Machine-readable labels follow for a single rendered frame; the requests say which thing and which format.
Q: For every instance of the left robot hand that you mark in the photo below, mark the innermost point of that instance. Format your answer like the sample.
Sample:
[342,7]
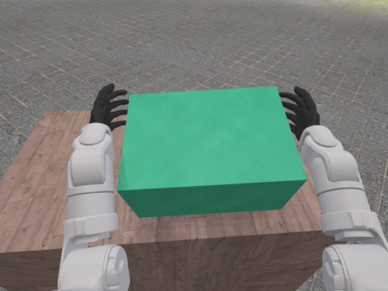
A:
[102,107]

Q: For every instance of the robot left upper arm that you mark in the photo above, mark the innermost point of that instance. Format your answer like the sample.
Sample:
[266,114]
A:
[99,268]

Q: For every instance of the pedestal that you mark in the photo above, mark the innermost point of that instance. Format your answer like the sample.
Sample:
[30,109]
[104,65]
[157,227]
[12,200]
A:
[268,250]

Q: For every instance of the robot right upper arm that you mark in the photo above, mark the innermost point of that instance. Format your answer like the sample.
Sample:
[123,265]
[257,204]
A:
[355,267]

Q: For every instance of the right robot forearm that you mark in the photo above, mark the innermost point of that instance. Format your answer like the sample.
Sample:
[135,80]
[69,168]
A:
[346,214]

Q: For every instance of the left robot forearm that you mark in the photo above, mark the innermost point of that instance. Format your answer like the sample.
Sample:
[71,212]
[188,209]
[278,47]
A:
[90,187]

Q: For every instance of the carton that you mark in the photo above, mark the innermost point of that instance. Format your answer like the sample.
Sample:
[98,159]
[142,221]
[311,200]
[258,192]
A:
[208,151]

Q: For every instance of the right robot hand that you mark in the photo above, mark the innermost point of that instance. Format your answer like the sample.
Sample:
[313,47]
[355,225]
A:
[305,110]

